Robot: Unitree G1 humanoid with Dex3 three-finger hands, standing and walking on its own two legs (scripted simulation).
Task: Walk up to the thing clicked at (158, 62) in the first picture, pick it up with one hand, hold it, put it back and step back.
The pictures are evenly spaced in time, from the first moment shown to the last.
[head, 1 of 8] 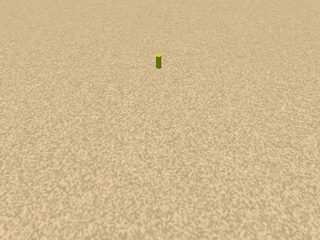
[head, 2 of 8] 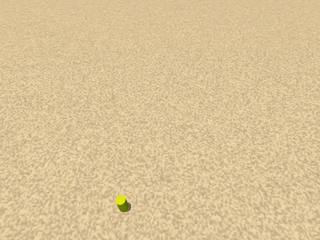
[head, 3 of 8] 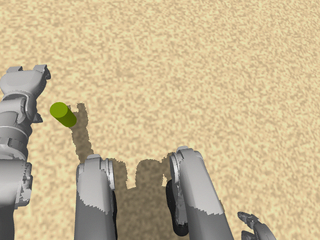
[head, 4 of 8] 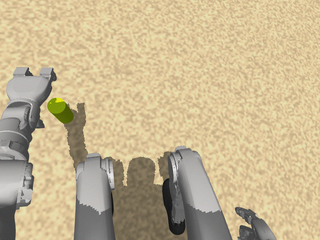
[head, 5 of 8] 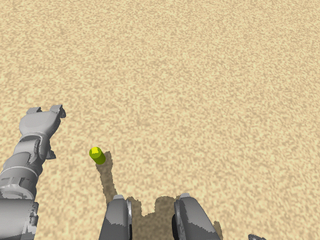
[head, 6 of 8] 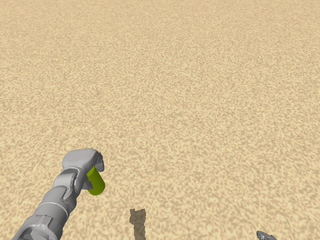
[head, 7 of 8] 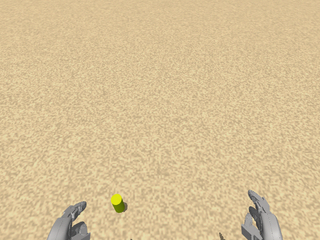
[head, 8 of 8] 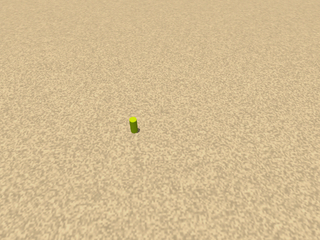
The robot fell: no
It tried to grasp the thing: yes
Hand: left
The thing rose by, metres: 0.62
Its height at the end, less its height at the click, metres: +0.00
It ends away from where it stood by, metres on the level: 0.02
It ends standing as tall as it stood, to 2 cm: yes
